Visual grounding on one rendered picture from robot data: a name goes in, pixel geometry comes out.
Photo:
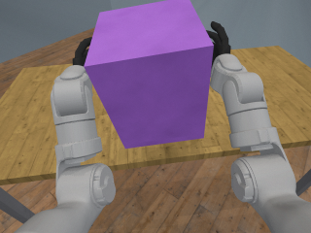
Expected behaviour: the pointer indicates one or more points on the carton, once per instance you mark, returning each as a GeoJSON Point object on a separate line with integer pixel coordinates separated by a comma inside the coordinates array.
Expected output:
{"type": "Point", "coordinates": [151, 68]}

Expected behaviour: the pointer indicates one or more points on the table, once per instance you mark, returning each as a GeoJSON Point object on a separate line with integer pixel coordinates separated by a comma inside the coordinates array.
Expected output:
{"type": "Point", "coordinates": [28, 134]}

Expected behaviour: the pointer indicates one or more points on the robot left upper arm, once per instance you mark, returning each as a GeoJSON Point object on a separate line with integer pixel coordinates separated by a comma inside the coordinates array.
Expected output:
{"type": "Point", "coordinates": [82, 192]}

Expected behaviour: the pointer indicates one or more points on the right robot hand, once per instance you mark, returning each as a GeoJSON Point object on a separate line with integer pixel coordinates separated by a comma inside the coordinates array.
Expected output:
{"type": "Point", "coordinates": [220, 39]}

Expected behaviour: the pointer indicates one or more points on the left robot hand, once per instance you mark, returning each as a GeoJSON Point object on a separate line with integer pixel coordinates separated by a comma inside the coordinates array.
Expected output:
{"type": "Point", "coordinates": [81, 52]}

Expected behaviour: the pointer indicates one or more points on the robot right upper arm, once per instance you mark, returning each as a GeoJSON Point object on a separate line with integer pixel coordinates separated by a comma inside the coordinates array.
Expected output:
{"type": "Point", "coordinates": [266, 182]}

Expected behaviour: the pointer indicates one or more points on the right robot forearm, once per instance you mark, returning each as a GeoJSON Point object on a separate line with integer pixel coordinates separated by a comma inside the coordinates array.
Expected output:
{"type": "Point", "coordinates": [246, 107]}

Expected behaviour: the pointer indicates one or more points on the left robot forearm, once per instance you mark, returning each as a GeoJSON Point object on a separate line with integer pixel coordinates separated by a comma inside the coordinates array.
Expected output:
{"type": "Point", "coordinates": [74, 116]}

